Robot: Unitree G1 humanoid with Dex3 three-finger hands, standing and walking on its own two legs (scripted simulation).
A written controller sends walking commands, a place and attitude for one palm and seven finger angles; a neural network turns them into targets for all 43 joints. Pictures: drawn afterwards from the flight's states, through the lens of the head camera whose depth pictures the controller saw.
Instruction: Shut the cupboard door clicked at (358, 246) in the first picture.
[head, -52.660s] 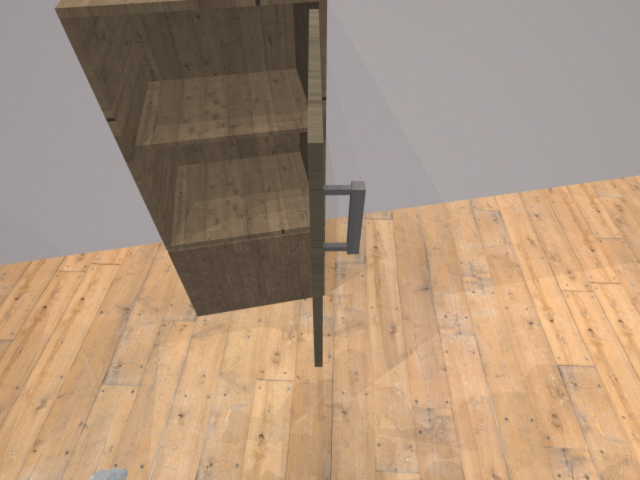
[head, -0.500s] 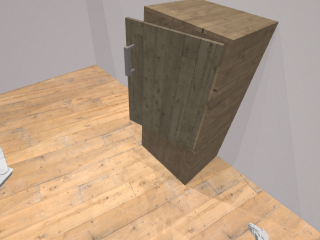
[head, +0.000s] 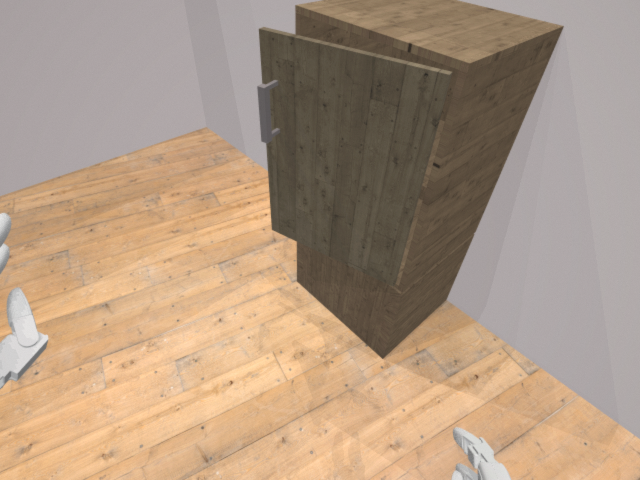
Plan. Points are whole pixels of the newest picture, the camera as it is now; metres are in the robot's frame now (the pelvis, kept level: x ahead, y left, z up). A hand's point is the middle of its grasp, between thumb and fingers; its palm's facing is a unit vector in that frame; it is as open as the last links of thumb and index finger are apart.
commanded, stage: let the arm hang, fingers relaxed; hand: left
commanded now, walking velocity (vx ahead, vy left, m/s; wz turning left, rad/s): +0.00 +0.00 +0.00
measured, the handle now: (270, 111) +0.90 +0.16 +0.06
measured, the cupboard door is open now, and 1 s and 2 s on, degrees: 16 16 16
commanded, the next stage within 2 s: look to check the result in 1.14 s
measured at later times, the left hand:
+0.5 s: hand out of the picture -0.02 +0.20 -0.17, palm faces +0.08 -0.98 -0.20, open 7.0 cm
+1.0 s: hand out of the picture -0.03 +0.17 -0.17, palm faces +0.08 -0.99 -0.13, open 7.3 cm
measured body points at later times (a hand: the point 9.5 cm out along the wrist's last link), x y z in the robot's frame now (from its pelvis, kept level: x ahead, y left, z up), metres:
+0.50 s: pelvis +0.01 +0.01 +0.00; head +0.01 +0.03 +0.45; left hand -0.02 +0.25 -0.16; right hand +0.01 -0.22 -0.15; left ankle +0.05 +0.11 -0.74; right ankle +0.00 -0.08 -0.74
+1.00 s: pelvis +0.01 +0.03 +0.01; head -0.01 +0.03 +0.45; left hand -0.03 +0.22 -0.16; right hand -0.02 -0.17 -0.16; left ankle +0.05 +0.11 -0.74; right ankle +0.00 -0.08 -0.74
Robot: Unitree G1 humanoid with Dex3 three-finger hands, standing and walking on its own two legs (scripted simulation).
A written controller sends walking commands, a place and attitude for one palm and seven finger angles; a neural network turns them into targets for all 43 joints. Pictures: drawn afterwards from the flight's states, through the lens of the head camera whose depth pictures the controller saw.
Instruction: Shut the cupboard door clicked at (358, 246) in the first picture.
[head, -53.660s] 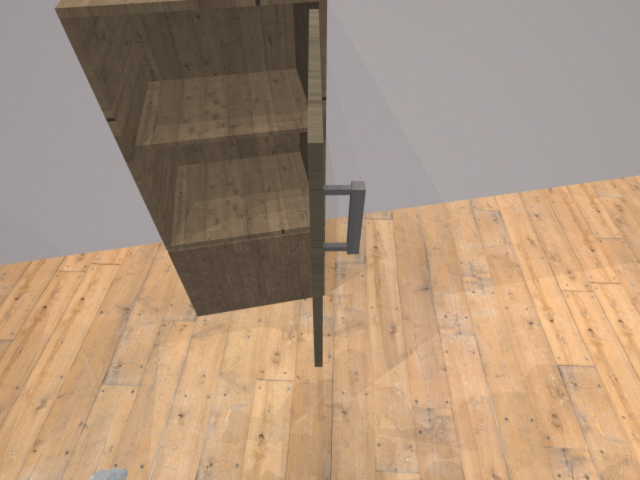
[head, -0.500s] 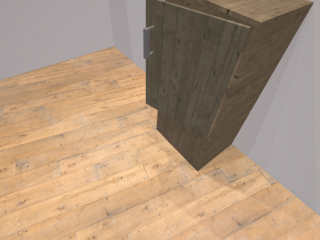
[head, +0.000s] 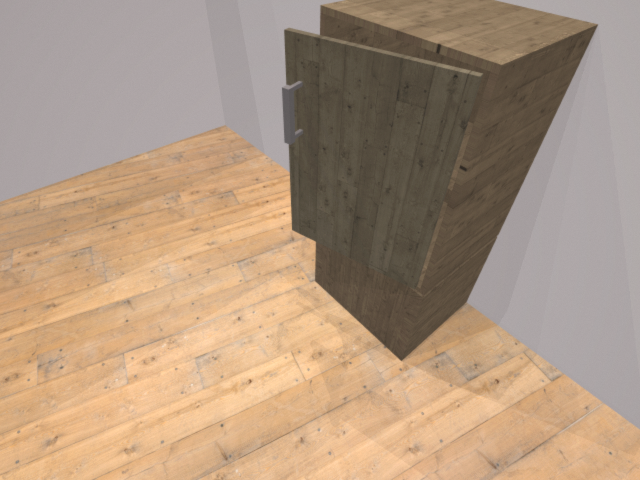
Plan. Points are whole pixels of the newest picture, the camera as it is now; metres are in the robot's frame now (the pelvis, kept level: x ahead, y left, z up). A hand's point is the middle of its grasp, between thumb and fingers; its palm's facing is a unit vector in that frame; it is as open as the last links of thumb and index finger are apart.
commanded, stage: let the arm hang, fingers relaxed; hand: left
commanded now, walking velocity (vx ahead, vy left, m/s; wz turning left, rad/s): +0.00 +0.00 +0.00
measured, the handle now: (293, 112) +0.89 +0.12 +0.05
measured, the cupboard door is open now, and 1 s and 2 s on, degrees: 16 16 16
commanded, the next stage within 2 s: look to check the result in 0.14 s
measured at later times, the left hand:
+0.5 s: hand out of the picture -0.03 +0.18 -0.17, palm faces +0.04 -0.98 -0.22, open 7.3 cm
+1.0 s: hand out of the picture +0.05 +0.18 -0.17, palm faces +0.03 -0.97 -0.24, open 7.3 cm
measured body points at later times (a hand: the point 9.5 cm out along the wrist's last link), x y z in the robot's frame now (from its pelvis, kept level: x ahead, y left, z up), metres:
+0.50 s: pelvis +0.01 +0.00 +0.00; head +0.00 -0.01 +0.45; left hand -0.03 +0.23 -0.16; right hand -0.01 -0.23 -0.16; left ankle +0.04 +0.08 -0.74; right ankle -0.01 -0.11 -0.74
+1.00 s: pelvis +0.02 -0.01 +0.00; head +0.03 -0.01 +0.45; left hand +0.05 +0.23 -0.15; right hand +0.05 -0.25 -0.15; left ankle +0.04 +0.08 -0.74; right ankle -0.01 -0.11 -0.74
